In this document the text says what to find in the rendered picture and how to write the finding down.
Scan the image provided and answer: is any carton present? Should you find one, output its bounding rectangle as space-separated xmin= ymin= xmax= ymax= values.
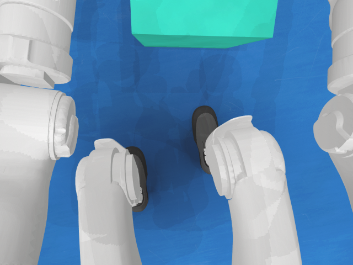
xmin=130 ymin=0 xmax=278 ymax=49

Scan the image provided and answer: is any left robot shin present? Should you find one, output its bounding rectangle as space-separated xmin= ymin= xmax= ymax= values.
xmin=75 ymin=139 xmax=143 ymax=207

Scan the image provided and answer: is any right robot shin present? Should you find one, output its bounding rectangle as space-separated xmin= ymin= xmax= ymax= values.
xmin=204 ymin=115 xmax=286 ymax=174

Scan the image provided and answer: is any robot left upper arm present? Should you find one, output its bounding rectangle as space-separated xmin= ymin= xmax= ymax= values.
xmin=0 ymin=83 xmax=79 ymax=265

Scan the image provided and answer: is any left robot forearm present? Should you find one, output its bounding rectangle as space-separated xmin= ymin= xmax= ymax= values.
xmin=0 ymin=0 xmax=76 ymax=89

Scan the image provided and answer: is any robot right upper arm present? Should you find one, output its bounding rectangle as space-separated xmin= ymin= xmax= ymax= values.
xmin=313 ymin=91 xmax=353 ymax=212

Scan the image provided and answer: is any right robot forearm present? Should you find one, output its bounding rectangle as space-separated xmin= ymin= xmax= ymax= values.
xmin=327 ymin=0 xmax=353 ymax=95

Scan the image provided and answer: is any robot shin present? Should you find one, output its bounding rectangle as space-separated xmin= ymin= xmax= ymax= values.
xmin=204 ymin=115 xmax=286 ymax=174
xmin=75 ymin=139 xmax=143 ymax=207

